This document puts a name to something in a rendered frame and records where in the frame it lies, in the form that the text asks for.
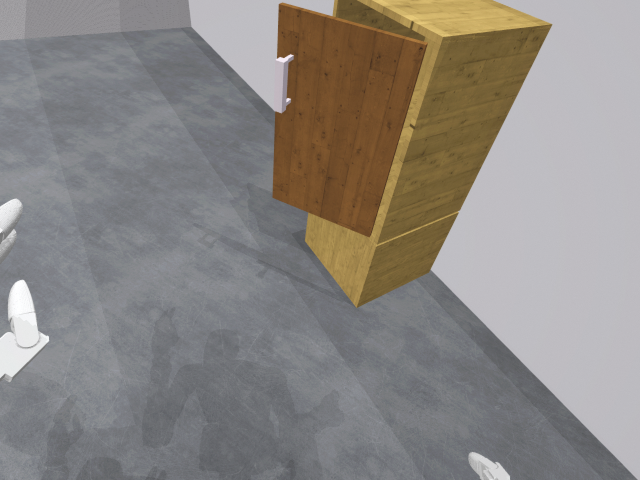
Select robot left hand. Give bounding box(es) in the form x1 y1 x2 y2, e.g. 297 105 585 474
0 199 49 382

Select handle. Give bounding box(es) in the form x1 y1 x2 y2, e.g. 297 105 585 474
274 54 294 113

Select robot right hand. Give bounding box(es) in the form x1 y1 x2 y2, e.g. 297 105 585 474
468 452 510 480

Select cupboard door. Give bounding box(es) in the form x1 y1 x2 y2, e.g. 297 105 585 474
272 2 428 238

